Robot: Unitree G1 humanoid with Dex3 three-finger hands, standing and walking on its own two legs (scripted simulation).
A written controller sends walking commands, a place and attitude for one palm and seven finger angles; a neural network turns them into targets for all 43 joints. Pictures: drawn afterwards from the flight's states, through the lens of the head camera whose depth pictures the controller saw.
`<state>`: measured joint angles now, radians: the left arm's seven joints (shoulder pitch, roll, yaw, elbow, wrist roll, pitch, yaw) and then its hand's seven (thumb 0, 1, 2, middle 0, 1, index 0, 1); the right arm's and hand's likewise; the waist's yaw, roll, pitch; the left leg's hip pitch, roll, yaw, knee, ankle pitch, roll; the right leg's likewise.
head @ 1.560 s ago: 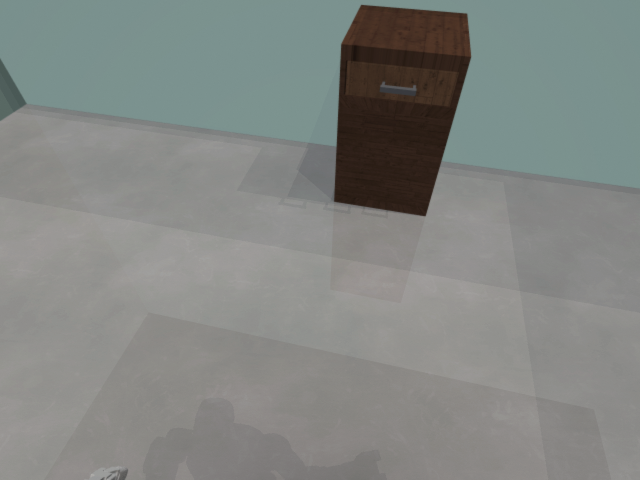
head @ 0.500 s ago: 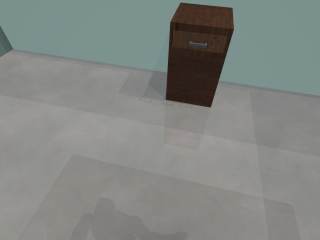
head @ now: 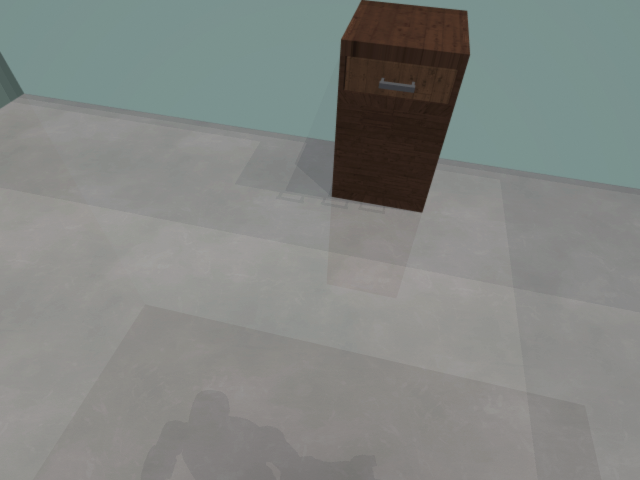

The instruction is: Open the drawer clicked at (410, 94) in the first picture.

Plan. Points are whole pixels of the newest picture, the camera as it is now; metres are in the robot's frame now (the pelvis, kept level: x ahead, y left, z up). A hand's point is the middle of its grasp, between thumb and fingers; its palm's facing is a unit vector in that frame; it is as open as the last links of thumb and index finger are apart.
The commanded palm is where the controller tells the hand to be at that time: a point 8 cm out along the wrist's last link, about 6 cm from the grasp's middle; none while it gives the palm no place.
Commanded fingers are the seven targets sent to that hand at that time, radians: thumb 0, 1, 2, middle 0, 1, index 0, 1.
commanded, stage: walk to a spot facing it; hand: left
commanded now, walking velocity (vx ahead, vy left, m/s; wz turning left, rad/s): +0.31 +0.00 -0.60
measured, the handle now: (397, 84) +1.41 -0.19 -0.17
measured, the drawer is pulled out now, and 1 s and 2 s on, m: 0.00 0.00 0.00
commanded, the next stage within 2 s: turn to face it in 1.48 s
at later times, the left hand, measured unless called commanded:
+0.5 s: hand out of the picture +0.11 +0.13 -0.17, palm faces -0.13 -0.97 -0.20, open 7.4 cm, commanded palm none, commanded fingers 0.00 0.90 0.90 -0.20 -0.30 -0.20 -0.30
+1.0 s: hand (256, 339) +0.39 +0.15 -0.20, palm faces -0.32 -0.93 -0.16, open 7.4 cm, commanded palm none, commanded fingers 0.00 0.90 0.90 -0.20 -0.30 -0.20 -0.30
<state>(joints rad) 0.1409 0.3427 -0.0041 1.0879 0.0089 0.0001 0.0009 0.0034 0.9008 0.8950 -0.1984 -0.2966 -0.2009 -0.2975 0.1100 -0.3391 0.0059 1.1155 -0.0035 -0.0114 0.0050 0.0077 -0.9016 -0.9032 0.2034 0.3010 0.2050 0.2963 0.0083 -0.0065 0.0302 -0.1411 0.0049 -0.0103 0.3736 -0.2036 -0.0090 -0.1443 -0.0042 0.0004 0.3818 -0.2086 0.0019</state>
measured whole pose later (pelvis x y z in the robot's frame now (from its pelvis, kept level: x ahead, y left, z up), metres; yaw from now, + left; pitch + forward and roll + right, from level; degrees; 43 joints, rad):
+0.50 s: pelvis +0.10 -0.05 -0.01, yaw -12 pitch +0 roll +0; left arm 0.39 0.15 0.03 1.02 0.02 -0.05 0.00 0.00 0.90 0.90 -0.20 -0.30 -0.20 -0.30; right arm 0.26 -0.22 -0.05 1.08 -0.02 0.00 0.01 0.01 -0.91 -0.90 0.20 0.30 0.20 0.30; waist 0.03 0.02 0.03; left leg -0.50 0.11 0.06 1.14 -0.31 -0.04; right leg -0.18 0.05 -0.06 0.49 -0.32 -0.08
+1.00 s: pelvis +0.33 -0.03 -0.01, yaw -25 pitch -1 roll -1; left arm 0.33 0.21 0.08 1.05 0.03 0.00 -0.01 0.00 0.91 0.90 -0.19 -0.30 -0.20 -0.30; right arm 0.19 -0.13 -0.05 1.00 -0.01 -0.09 -0.02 -0.01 -0.92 -0.90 0.20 0.30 0.21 0.30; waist 0.04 -0.05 0.05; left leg -0.28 0.05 0.23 0.54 -0.24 0.08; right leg -0.45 -0.04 -0.01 1.27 -0.31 -0.02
